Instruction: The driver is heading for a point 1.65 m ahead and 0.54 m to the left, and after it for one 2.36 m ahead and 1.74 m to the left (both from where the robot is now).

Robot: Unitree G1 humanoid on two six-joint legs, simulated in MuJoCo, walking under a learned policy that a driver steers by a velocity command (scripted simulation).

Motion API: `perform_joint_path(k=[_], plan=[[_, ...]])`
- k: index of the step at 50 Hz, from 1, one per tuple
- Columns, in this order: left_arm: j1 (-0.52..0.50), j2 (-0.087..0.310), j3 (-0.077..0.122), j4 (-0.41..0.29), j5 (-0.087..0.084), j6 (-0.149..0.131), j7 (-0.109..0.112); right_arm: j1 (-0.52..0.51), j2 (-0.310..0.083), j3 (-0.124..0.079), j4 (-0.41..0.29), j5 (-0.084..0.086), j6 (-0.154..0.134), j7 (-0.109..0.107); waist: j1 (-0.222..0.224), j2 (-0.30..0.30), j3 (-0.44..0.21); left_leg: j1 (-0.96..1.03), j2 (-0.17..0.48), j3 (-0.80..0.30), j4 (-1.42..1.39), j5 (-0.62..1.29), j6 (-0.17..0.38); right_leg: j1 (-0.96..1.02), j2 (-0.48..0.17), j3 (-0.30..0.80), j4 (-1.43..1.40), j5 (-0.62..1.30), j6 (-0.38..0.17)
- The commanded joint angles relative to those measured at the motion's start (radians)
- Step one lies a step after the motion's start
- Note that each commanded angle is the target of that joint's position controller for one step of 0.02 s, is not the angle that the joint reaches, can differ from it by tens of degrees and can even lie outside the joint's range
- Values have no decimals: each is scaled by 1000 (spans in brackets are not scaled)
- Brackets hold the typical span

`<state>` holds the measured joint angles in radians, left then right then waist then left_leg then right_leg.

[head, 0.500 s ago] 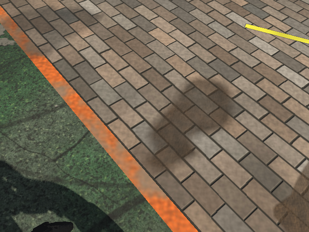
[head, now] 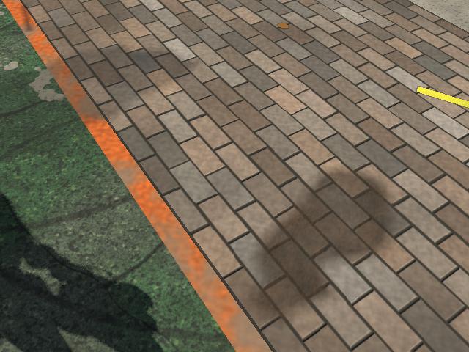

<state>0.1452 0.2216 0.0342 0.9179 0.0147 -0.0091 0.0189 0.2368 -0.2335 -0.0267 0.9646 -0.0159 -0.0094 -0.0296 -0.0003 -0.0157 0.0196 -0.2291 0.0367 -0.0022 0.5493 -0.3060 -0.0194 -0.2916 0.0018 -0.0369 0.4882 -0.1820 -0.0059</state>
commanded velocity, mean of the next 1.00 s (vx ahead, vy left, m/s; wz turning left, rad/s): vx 0.02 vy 0.00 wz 0.00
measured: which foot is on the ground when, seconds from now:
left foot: down 0.00-1.00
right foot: down 0.00-1.00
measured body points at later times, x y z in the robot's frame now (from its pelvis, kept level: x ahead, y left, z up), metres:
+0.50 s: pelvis +0.03 +0.02 +0.00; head +0.04 +0.02 +0.45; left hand +0.12 +0.28 -0.14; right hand +0.09 -0.24 -0.14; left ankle -0.01 +0.13 -0.73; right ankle +0.05 -0.12 -0.73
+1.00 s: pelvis +0.03 +0.01 +0.00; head +0.04 +0.01 +0.45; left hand +0.07 +0.27 -0.15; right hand +0.03 -0.24 -0.15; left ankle -0.01 +0.13 -0.73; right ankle +0.05 -0.12 -0.73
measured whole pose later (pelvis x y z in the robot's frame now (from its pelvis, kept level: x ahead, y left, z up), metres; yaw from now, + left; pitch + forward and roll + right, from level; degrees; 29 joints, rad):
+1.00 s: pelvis +0.03 +0.01 +0.00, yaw -1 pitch -1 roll +0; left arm 0.18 0.22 0.04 1.17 -0.01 0.01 0.04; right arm 0.31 -0.20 -0.02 1.07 0.01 -0.01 -0.04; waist 0.00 0.00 0.01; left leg -0.14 0.00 0.03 0.51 -0.36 0.02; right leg -0.26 -0.03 -0.01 0.57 -0.35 0.00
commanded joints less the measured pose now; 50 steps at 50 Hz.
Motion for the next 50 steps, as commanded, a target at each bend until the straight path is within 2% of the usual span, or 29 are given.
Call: perform_joint_path(k=[1,7,14,29,45,46,48,49,50], plan=[[-24,102,23,-21,-6,-15,2,11,-127,-23,-28,9,-24,-1,-5,61,-24,-55,41,-50,-143,88,29,100,-42,49,-37,111,-27],[-20,111,25,39,-15,-5,6,17,-120,-21,-11,13,-14,0,-11,21,-56,6,29,-30,-113,265,40,135,-46,47,-11,233,-22],[-24,124,26,96,-17,11,16,10,-111,-21,8,13,-5,4,-5,19,-49,26,21,-19,-119,334,42,159,-51,48,-8,261,-17],[-45,124,24,174,-16,21,23,24,-98,-15,48,10,0,-3,2,26,-7,13,9,-7,-163,218,38,156,-49,44,-43,175,-6],[1,104,16,219,-15,20,28,84,-71,-4,82,10,-4,-8,6,21,21,-11,0,-1,-189,125,38,132,-45,41,-65,107,1],[20,94,14,228,-16,21,29,106,-68,-5,93,12,-2,-10,5,28,0,-2,-6,3,-199,19,44,136,-28,23,-56,5,-1],[24,98,19,226,-26,20,30,109,-115,-22,85,25,3,-16,-3,79,50,-39,20,-57,-237,-336,96,43,25,-35,31,-300,-10],[-1,97,20,210,-25,11,28,123,-134,-30,78,30,1,-18,-17,110,94,-52,76,-137,-285,-475,132,-40,32,-46,93,-358,-15],[-29,78,17,190,-25,-4,21,154,-163,-41,80,36,-7,-17,-34,167,124,-36,166,-261,-350,-559,181,-116,33,-62,194,-314,-18]])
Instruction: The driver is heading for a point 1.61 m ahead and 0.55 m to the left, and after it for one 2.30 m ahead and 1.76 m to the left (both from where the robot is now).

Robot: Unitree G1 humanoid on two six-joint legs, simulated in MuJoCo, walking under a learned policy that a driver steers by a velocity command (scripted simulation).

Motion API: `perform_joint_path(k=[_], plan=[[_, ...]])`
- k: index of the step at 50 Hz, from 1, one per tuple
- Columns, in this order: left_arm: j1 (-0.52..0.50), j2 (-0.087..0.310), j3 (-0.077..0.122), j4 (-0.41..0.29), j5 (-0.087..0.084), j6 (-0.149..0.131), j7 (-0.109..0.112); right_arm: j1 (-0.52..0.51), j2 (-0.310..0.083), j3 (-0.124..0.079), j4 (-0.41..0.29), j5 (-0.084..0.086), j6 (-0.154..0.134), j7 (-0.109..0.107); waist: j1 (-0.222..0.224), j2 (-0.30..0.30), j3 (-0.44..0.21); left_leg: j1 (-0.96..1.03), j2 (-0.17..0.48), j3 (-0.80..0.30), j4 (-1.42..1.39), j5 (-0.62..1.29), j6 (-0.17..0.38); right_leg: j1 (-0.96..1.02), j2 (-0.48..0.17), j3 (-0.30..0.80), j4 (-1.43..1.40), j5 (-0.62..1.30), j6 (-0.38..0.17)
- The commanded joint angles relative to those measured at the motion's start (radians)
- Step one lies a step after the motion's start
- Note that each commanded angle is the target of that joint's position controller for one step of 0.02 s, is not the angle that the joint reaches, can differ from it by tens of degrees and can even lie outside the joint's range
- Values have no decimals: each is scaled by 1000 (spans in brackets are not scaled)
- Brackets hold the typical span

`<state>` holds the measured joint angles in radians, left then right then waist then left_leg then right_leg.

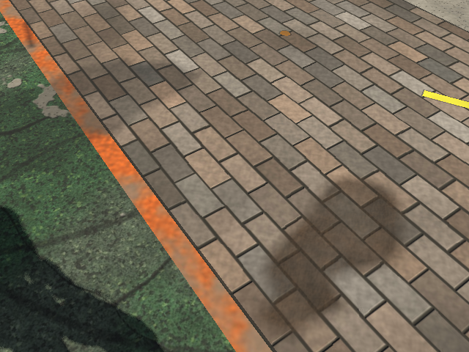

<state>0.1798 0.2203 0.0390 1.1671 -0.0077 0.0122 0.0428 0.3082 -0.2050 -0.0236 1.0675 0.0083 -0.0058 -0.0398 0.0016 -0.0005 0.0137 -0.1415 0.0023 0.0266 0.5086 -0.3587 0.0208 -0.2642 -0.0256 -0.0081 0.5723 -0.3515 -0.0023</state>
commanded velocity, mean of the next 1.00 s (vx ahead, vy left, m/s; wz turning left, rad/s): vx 0.42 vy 0.00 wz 0.26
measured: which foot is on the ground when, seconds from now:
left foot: down 0.00-0.18, up 0.20-0.64, down 0.66-1.00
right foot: down 0.00-0.66, up 0.68-1.00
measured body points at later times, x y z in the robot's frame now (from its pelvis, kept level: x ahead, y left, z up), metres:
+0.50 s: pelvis +0.17 -0.04 +0.00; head +0.19 -0.05 +0.45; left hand +0.07 +0.19 -0.14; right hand +0.36 -0.27 -0.11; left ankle +0.35 +0.12 -0.68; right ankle +0.04 -0.13 -0.74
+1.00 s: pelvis +0.47 +0.02 +0.01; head +0.49 +0.04 +0.46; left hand +0.60 +0.32 -0.08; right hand +0.59 -0.24 -0.11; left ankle +0.41 +0.08 -0.74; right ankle +0.71 -0.10 -0.68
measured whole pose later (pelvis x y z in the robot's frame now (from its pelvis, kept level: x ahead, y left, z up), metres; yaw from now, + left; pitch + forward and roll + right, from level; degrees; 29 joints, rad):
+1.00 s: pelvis +0.47 +0.02 +0.01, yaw +18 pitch +2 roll +0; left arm 0.02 0.28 0.05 0.79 0.01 -0.12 0.02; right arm 0.31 -0.26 -0.07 0.86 0.02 -0.07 0.00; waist -0.07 -0.03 0.02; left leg -0.15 -0.13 -0.12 0.35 -0.23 0.09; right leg -0.65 -0.09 0.11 0.61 0.04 0.05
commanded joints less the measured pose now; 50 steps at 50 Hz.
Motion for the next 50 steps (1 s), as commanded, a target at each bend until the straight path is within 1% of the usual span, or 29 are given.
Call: perform_joint_path(k=[1,2,4,5,7,8,9,10,11,12,13,15,16,19,22,27,30,32,33,34,35,36,37,38,39,41,44,47,50], plan=[[-79,59,7,-74,-6,-42,-13,93,-216,-56,-22,18,-22,-6,-41,191,162,-133,292,-408,-354,-515,193,-188,22,-59,207,-89,-35],[-88,63,9,-85,-13,-56,-23,87,-202,-56,-28,13,-33,-5,-36,183,183,-113,337,-458,-370,-467,219,-251,-14,-26,270,-105,-52],[-81,67,11,-102,-29,-79,-38,54,-182,-55,-48,15,-50,2,-13,158,186,-55,339,-425,-344,-341,204,-297,-54,7,232,-174,-83],[-54,67,14,-97,-31,-89,-42,22,-179,-56,-59,25,-53,5,11,135,171,-68,300,-352,-314,-276,172,-218,-48,-10,115,-145,-92],[117,71,31,-17,-23,-95,-44,-17,-179,-56,-75,29,-47,14,79,95,97,-216,181,-190,-192,-143,121,140,51,-112,-72,80,-67],[227,93,44,16,-16,-93,-44,-38,-165,-50,-88,24,-52,16,121,37,57,-295,125,-113,-33,7,91,283,25,-42,-102,94,-69],[363,189,68,29,-14,-95,-38,-57,-95,-31,-117,10,-60,20,156,-224,-1,-461,10,34,353,4,15,420,-201,323,-264,-21,-154],[423,231,64,32,-4,-111,-52,-70,-67,-28,-152,24,-78,15,152,-327,-44,-612,-63,-42,609,-207,6,459,-365,717,-411,-132,-283],[320,172,41,5,0,-129,-52,-84,-100,-36,-157,47,-91,20,97,-176,35,-706,11,-125,752,-163,32,407,-383,691,-406,-193,-284],[245,122,26,-25,-3,-138,-55,-88,-109,-37,-155,53,-102,29,68,-113,79,-737,57,-129,773,-48,59,365,-339,562,-403,-180,-245],[191,111,17,-46,-1,-141,-61,-85,-115,-43,-147,41,-108,30,43,-72,93,-728,94,-108,737,48,68,327,-295,450,-415,-96,-210],[183,72,0,-58,5,-132,-63,-100,-137,-59,-145,22,-104,37,26,-75,92,-649,131,-81,629,154,60,277,-219,266,-424,149,-160],[215,67,-3,-53,8,-127,-58,-102,-121,-59,-144,21,-98,43,27,-86,82,-625,131,-60,594,177,47,274,-198,212,-426,247,-156],[256,110,0,-55,17,-116,-33,-191,-75,-48,-179,19,-79,51,36,-65,94,-653,125,-28,469,255,9,271,-188,110,-445,423,-166],[259,126,2,-72,21,-113,-19,-327,-45,-28,-234,23,-77,61,63,-65,122,-582,92,9,252,380,8,205,-165,10,-488,416,-149],[310,135,11,-68,8,-108,-17,-444,-56,-19,-296,28,-79,96,68,-56,145,-538,51,35,93,400,68,321,-217,-91,-461,558,-136],[269,181,26,-100,13,-91,-7,-372,-110,-45,-303,23,-82,112,-12,-113,39,-386,-31,98,104,289,125,425,-240,-140,-251,1095,-106],[226,203,32,-135,19,-73,-1,-95,-203,-96,-237,27,-72,109,-158,-130,-119,-23,-91,97,60,280,178,327,-207,-169,139,1195,-67],[228,181,21,-168,31,-82,-3,51,-277,-122,-214,20,-59,88,-197,-8,-222,285,69,-174,52,207,236,52,-155,-167,460,843,-37],[316,27,-23,-205,22,-123,-31,45,-326,-125,-238,14,-58,82,-85,259,-364,591,353,-820,-131,32,464,-360,98,-54,885,-120,29],[211,114,-3,-231,-14,-177,-51,56,-251,-104,-219,2,-61,77,-136,160,-372,577,330,-873,-240,-16,422,-477,57,150,965,-141,-16],[118,164,10,-273,-45,-195,-54,5,-199,-92,-226,0,-72,73,-118,126,-224,455,293,-697,-243,49,364,-532,1,137,926,-79,-44],[82,163,13,-284,-36,-200,-44,-84,-171,-81,-246,1,-87,81,-60,-21,-118,257,245,-564,-263,184,330,-488,-45,128,821,-10,-46],[80,177,28,-279,-17,-189,-31,-146,-144,-72,-264,-2,-96,83,-18,-55,-84,120,203,-467,-273,277,300,-411,-79,121,724,17,-39],[105,171,33,-284,-7,-171,-28,-176,-139,-66,-277,-8,-96,81,18,-40,-57,11,174,-414,-293,323,296,-342,-97,123,686,22,-28],[108,138,35,-309,10,-144,-23,-165,-156,-68,-277,2,-93,70,45,-7,-24,-112,154,-362,-322,355,299,-299,-111,100,572,25,5],[-26,124,31,-372,29,-129,-14,-101,-208,-82,-279,3,-91,43,13,25,14,-205,109,-295,-342,345,283,-308,-88,61,340,200,53],[-158,99,19,-414,22,-134,-19,-40,-218,-88,-276,12,-80,32,-44,52,18,-217,58,-256,-308,286,222,-244,-28,48,68,418,56],[-229,116,20,-451,4,-140,-31,18,-213,-88,-263,20,-71,30,-76,78,-4,-149,83,-312,-257,239,200,-212,3,61,-31,463,55]])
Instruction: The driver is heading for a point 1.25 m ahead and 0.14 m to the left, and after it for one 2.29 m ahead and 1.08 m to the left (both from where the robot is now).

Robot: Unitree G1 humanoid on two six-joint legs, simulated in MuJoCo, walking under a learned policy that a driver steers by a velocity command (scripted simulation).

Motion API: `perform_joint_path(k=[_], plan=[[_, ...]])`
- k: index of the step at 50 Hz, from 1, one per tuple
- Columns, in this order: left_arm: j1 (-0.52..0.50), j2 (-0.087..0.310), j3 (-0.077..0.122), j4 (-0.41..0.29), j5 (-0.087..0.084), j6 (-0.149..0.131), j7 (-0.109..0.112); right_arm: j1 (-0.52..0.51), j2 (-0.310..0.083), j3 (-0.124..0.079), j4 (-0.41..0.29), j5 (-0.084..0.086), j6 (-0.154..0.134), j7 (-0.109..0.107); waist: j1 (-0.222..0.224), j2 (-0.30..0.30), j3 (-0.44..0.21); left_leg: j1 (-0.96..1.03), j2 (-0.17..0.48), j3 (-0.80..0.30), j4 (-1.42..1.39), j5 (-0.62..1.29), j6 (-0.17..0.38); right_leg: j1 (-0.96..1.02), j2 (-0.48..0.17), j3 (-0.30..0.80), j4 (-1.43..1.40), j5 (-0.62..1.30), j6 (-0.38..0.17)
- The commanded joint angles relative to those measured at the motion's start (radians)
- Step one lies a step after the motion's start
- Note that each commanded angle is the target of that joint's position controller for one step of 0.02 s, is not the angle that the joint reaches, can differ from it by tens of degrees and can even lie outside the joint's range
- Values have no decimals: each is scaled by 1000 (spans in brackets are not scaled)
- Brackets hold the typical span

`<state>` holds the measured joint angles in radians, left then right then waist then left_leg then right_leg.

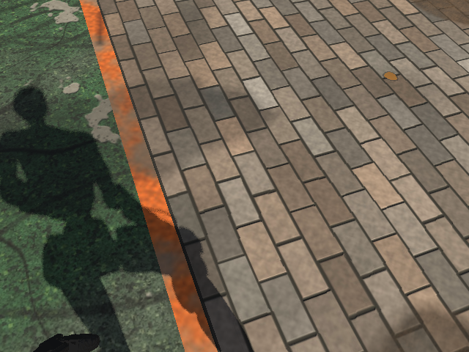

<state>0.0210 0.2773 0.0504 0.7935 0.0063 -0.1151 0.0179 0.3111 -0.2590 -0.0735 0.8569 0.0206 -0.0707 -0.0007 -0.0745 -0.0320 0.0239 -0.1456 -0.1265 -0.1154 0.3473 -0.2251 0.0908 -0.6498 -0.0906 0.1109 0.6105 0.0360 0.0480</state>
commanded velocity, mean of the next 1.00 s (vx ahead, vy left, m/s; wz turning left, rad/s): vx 0.50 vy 0.00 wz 0.38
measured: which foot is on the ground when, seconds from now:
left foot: down 0.00-0.12, up 0.14-0.62, down 0.64-1.00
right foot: up 0.00-0.10, down 0.12-0.66, up 0.68-1.00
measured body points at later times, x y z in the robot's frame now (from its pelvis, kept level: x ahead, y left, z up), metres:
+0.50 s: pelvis +0.27 -0.02 +0.00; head +0.30 -0.01 +0.45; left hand +0.20 +0.26 -0.13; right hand +0.54 -0.20 -0.09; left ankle +0.38 +0.18 -0.69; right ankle +0.22 -0.15 -0.74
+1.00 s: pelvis +0.51 +0.12 +0.00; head +0.53 +0.14 +0.45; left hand +0.58 +0.42 -0.10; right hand +0.66 -0.12 -0.11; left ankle +0.43 +0.17 -0.74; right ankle +0.75 +0.02 -0.68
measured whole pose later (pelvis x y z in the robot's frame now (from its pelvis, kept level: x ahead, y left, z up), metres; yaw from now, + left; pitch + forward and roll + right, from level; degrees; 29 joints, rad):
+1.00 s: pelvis +0.51 +0.12 +0.00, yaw +23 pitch +2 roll +1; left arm 0.11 0.28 0.05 0.79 -0.01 -0.08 -0.01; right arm 0.35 -0.26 -0.06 0.80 0.01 -0.08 0.01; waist -0.05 -0.05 0.00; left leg -0.05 -0.07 0.03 0.24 -0.22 0.07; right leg -0.70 -0.13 0.03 0.72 0.05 0.02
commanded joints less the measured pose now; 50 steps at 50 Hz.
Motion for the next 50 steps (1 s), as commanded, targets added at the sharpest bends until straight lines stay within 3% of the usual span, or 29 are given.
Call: perform_joint_path(k=[1,4,5,6,7,8,9,10,11,12,13,16,20,23,26,28,30,31,32,33,34,35,36,37,38,40,42,45,50], plan=[[-79,73,12,-86,-13,-16,-11,27,-151,-36,-51,10,-2,-11,0,113,-21,-100,224,-202,-61,90,125,172,71,-44,-98,51,0],[-55,116,27,-97,-19,-35,-26,29,-154,-38,-65,2,10,-19,34,146,-41,-4,259,-296,45,105,108,226,82,-34,-152,-87,-34],[15,130,36,-81,-19,-41,-25,18,-141,-33,-75,-1,13,-20,76,157,-64,-8,239,-298,101,134,89,321,84,-49,-191,-100,-58],[135,167,52,-60,-5,-48,-20,8,-101,-18,-91,-6,10,-17,134,139,-153,-61,188,-256,256,161,57,517,23,-8,-182,-111,-104],[309,232,67,-45,4,-44,-11,25,-39,4,-114,-24,6,-14,189,1,-308,-204,108,-139,557,-36,11,788,-169,179,-164,-152,-170],[367,290,84,-3,8,-27,-20,166,-18,13,-147,18,-6,-9,108,-366,-386,-560,20,-46,835,-399,-34,1038,-363,669,-277,-400,-325],[317,168,58,-39,-5,-21,-23,140,-141,-9,-116,32,-2,-15,136,-193,-286,-663,109,-80,952,-338,-45,971,-339,649,-310,-574,-289],[272,113,43,-53,-9,-14,-20,33,-182,-21,-133,22,5,-15,160,-92,-166,-684,140,-51,970,-235,-51,849,-291,465,-315,-510,-239],[222,103,36,-59,0,-8,-20,-7,-162,-21,-142,10,11,-17,138,-20,-102,-640,175,-29,948,-161,-61,724,-244,340,-336,-362,-219],[192,85,30,-53,4,-3,-21,-33,-145,-24,-155,0,12,-14,119,-24,-50,-622,201,-28,900,-116,-64,640,-206,254,-359,-265,-216],[183,80,28,-47,11,-3,-19,-26,-123,-24,-163,6,17,-7,98,-55,-35,-576,227,-21,873,-91,-65,582,-181,179,-385,-212,-207],[197,95,39,-26,0,-14,-22,-43,-75,-16,-193,10,33,0,88,-58,-21,-582,249,11,810,-48,-78,547,-169,50,-441,-88,-232],[210,134,54,-10,-1,-8,-16,-113,-62,-8,-236,6,33,11,98,-33,-13,-610,256,29,624,108,-92,580,-168,-86,-460,40,-235],[238,150,57,2,-8,3,-11,-214,-42,3,-266,2,24,30,136,-25,14,-555,236,81,444,232,-79,584,-149,-178,-459,50,-213],[299,171,61,32,-24,16,-16,-292,-33,11,-300,4,20,43,157,-21,46,-519,207,117,332,201,-54,632,-175,-198,-453,58,-210],[316,190,66,48,-36,27,-18,-316,-52,6,-320,3,18,50,143,-32,56,-503,186,134,280,121,-24,692,-204,-202,-419,140,-203],[307,220,71,56,-42,39,-14,-255,-95,-14,-315,-4,18,51,79,-68,-1,-359,128,177,235,43,16,726,-207,-232,-287,453,-182],[295,220,67,60,-42,45,-10,-122,-132,-37,-278,-5,19,48,-4,-62,-79,-160,89,203,173,101,45,692,-180,-272,-125,569,-158],[305,190,53,55,-32,44,-5,35,-191,-67,-230,-5,23,34,-72,-38,-172,117,100,159,187,158,71,536,-138,-298,88,475,-121],[369,84,14,7,6,28,-14,146,-311,-90,-212,-18,26,17,-49,195,-315,524,379,-272,206,170,202,129,-24,-300,494,-138,-59],[392,77,2,20,-13,-2,-26,163,-292,-74,-218,-11,21,19,-35,245,-479,601,532,-671,23,77,315,-32,89,-101,714,-648,-46],[286,159,29,-3,-56,-13,-33,123,-223,-51,-212,-17,13,28,-56,150,-356,512,493,-532,-5,67,258,-130,35,-36,767,-593,-59],[221,149,24,-26,-61,-17,-32,59,-189,-40,-209,-12,8,28,-30,139,-218,355,447,-374,-14,120,219,-150,-6,-60,720,-510,-70],[207,140,24,-20,-39,-13,-24,-12,-152,-27,-209,-10,4,30,12,84,-137,202,402,-266,-36,184,189,-110,-44,-67,647,-433,-67],[223,141,31,-13,-23,-2,-21,-60,-120,-18,-214,-17,-1,32,52,99,-99,87,367,-193,-70,237,172,-40,-69,-60,590,-383,-63],[276,107,27,5,-20,25,-23,-90,-113,-18,-209,-22,-14,33,96,115,-87,-17,344,-138,-141,250,177,44,-78,-61,547,-319,-50],[256,91,24,-3,-13,40,-18,-80,-132,-22,-189,-21,-29,29,106,94,-56,-51,340,-85,-183,296,186,21,-78,-64,481,-251,-31],[160,75,19,-35,-4,39,-18,-40,-139,-23,-155,-19,-29,12,81,80,-16,-25,318,-18,-202,319,166,-43,-73,-64,306,-87,-14],[-1,47,2,-76,-17,22,-43,38,-171,-28,-106,-9,-18,0,13,87,33,17,309,36,-208,219,127,5,-15,-105,21,101,-28]])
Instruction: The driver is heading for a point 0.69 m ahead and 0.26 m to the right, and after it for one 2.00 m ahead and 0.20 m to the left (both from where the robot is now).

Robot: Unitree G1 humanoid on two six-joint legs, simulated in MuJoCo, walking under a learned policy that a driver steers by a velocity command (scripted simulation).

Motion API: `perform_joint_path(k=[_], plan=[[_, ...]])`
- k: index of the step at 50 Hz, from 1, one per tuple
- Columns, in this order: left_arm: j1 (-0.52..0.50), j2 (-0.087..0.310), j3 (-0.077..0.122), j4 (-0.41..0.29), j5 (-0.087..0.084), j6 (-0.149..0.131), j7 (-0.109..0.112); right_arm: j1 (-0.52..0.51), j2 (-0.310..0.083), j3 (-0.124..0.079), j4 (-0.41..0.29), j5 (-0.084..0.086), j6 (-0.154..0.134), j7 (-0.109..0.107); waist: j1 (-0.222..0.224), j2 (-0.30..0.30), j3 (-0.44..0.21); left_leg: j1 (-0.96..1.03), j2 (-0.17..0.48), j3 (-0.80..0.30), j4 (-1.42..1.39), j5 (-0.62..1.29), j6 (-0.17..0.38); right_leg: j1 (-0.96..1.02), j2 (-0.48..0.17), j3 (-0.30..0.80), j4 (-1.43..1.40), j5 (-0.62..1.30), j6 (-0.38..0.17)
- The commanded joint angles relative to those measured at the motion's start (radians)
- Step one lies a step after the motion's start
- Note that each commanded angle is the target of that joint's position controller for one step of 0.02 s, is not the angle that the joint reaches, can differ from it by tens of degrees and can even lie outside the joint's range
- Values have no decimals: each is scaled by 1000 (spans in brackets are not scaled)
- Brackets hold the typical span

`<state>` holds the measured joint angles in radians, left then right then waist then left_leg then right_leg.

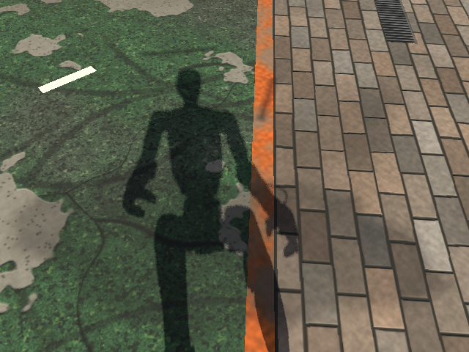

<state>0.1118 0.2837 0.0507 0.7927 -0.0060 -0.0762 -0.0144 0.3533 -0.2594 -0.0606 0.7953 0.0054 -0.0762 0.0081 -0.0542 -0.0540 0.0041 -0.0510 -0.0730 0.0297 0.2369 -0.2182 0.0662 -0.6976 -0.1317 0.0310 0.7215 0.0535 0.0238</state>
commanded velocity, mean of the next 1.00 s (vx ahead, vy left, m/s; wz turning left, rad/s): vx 0.50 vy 0.00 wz -0.29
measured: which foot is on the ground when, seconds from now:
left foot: down 0.00-0.20, up 0.22-0.66, down 0.68-1.00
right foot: up 0.00-0.16, down 0.18-0.68, up 0.70-1.00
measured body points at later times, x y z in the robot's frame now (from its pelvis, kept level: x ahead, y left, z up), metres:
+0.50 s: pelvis +0.28 -0.06 +0.00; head +0.31 -0.07 +0.45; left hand +0.32 +0.22 -0.12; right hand +0.45 -0.32 -0.09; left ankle +0.44 +0.12 -0.69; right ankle +0.25 -0.15 -0.75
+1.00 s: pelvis +0.54 -0.04 +0.00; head +0.56 -0.04 +0.45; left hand +0.80 +0.15 -0.10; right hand +0.47 -0.32 -0.12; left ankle +0.52 +0.08 -0.75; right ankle +0.61 -0.24 -0.68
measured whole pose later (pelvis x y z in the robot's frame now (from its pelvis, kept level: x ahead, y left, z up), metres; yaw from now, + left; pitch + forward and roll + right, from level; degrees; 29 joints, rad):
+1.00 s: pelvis +0.54 -0.04 +0.00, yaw -21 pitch +1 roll +2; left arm 0.17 0.31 0.08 0.68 -0.02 -0.02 -0.02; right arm 0.32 -0.27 -0.07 0.87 -0.01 -0.09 0.00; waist -0.07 -0.05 0.02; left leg -0.04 0.00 0.17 0.26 -0.24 0.01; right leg -0.70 -0.11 0.05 0.88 -0.07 0.00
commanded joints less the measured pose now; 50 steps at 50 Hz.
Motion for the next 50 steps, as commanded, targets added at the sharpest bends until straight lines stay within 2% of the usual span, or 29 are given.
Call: perform_joint_path(k=[1,3,6,7,8,9,10,11,12,13,14,15,17,19,22,25,28,30,32,33,34,35,36,37,38,39,41,44,50], plan=[[-117,44,1,-86,-7,-19,-16,15,-175,-42,-32,9,-9,-9,-17,108,61,-47,269,-115,-86,206,151,45,33,-24,-118,75,-11],[-152,54,2,-108,-8,-23,-27,39,-180,-45,-11,12,-1,-12,-22,111,73,32,303,-129,-48,232,144,16,44,-18,-164,21,-33],[-122,81,10,-114,-7,-30,-40,33,-194,-52,7,16,14,-19,12,134,48,117,333,-140,31,379,113,75,69,-30,-208,-96,-76],[-65,100,19,-102,-5,-31,-38,17,-202,-53,7,15,19,-21,47,147,10,124,319,-127,101,538,99,169,100,-59,-219,-126,-95],[63,133,39,-64,-1,-31,-31,2,-194,-48,6,13,25,-23,115,135,-71,99,272,-88,257,680,75,351,136,-92,-239,-108,-123],[232,193,60,-27,7,-30,-22,12,-156,-29,-7,1,26,-26,178,85,-210,-53,219,-46,507,550,39,645,38,6,-188,-45,-175],[335,292,85,-8,16,-25,-19,152,-47,4,-25,-3,6,-16,138,-158,-372,-474,54,-15,921,78,-43,1058,-222,469,-230,-213,-347],[364,209,62,2,-1,-21,-22,109,-84,1,-9,6,-16,-10,173,-189,-423,-629,12,-152,1055,-354,-41,1108,-258,721,-398,-362,-364],[289,166,45,-8,-6,-20,-19,12,-160,-20,-37,34,-27,-3,169,-118,-255,-729,77,-159,1116,-307,-27,990,-229,587,-420,-445,-307],[210,140,37,-25,-2,-16,-16,-63,-159,-17,-58,35,-31,-5,145,-38,-149,-726,133,-122,1078,-214,-18,833,-194,459,-439,-408,-274],[154,118,28,-31,5,-14,-18,-102,-150,-18,-68,16,-30,-8,114,0,-67,-693,166,-103,1005,-147,-20,681,-154,379,-473,-329,-269],[122,97,20,-38,16,-18,-20,-88,-142,-24,-67,4,-22,-12,75,-23,-41,-622,197,-112,944,-100,-22,582,-118,325,-501,-254,-259],[107,98,22,-38,10,-24,-21,-44,-107,-20,-54,-3,-7,-16,39,-35,-36,-548,201,-101,878,-68,-41,500,-82,263,-547,-171,-273],[124,123,31,-29,2,-30,-11,-82,-94,-16,-70,-12,0,-21,35,-20,-15,-566,201,-92,780,-12,-71,471,-73,214,-573,-95,-290],[164,146,41,-16,-5,-21,8,-198,-75,-7,-100,-13,-9,-20,65,-5,8,-566,180,-88,554,161,-98,471,-38,155,-579,-78,-263],[218,164,49,-2,-16,-9,19,-305,-64,-1,-121,-3,-20,-8,106,-15,17,-503,135,-75,378,278,-114,474,-22,139,-556,-107,-239],[267,165,53,10,-23,6,24,-378,-81,-4,-144,8,-33,6,127,-26,24,-473,113,-89,290,273,-111,522,-48,194,-501,-158,-232],[262,169,57,6,-23,14,30,-368,-112,-14,-145,11,-43,11,106,-42,16,-424,110,-106,246,222,-94,554,-69,248,-450,-196,-212],[243,157,56,-3,-19,23,33,-276,-139,-29,-121,11,-51,10,49,-58,-16,-287,103,-84,204,162,-64,545,-52,266,-357,-172,-183],[242,116,43,-12,-12,23,31,-167,-175,-46,-95,2,-56,3,-2,-39,-87,-111,133,-97,199,142,-31,494,8,235,-219,-144,-152],[244,45,18,-40,8,22,28,-5,-240,-64,-78,-13,-56,-7,-62,98,-238,146,319,-273,216,99,30,352,89,147,89,-310,-110],[365,-10,2,-83,-18,3,27,44,-314,-80,-52,-21,-40,-1,4,425,-325,398,514,-716,107,-109,177,3,196,49,396,-662,-64],[340,99,24,-59,-37,0,29,23,-215,-58,-65,-12,-39,2,-23,310,-260,346,495,-759,61,-280,173,-107,129,118,535,-628,-56],[252,149,40,-73,-36,4,28,-23,-154,-40,-72,-6,-38,0,-35,218,-150,240,455,-587,55,-243,131,-130,95,111,558,-534,-58],[218,137,42,-77,-29,10,30,-80,-130,-30,-74,-12,-36,1,-10,158,-97,132,410,-464,37,-121,108,-90,60,94,541,-454,-50],[193,126,45,-87,-20,16,28,-120,-102,-22,-68,-14,-33,1,8,160,-48,53,373,-377,13,-32,101,-70,37,94,495,-403,-44],[194,91,44,-99,-26,33,17,-148,-94,-21,-57,-19,-38,-2,38,190,-15,-40,340,-252,-39,72,94,-4,7,80,450,-349,-36],[155,59,39,-133,-19,51,12,-139,-128,-36,-33,-15,-48,-6,45,142,6,-56,350,-145,-79,203,119,-32,-1,72,381,-278,-18],[-2,31,23,-192,-16,43,-19,-110,-176,-49,-3,-9,-30,-19,-3,110,47,-16,329,55,-91,281,93,3,17,-1,69,-36,-27]])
